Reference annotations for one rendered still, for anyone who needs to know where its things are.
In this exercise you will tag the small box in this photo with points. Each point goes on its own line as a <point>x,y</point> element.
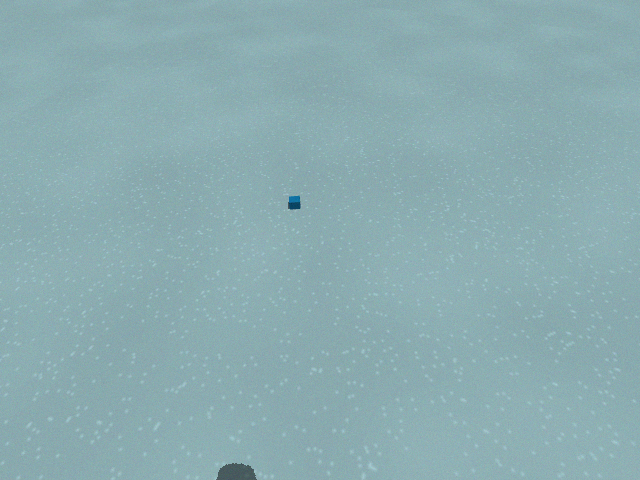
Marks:
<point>294,202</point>

